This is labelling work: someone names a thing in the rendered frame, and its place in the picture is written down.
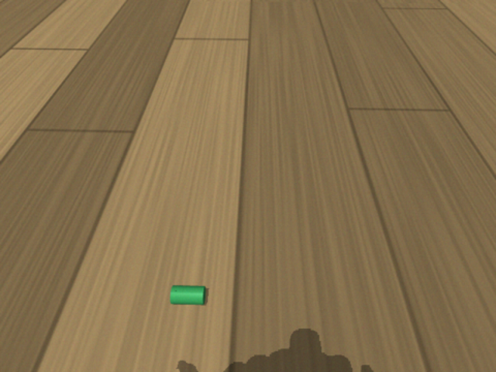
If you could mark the can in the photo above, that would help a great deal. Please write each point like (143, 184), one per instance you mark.
(187, 295)

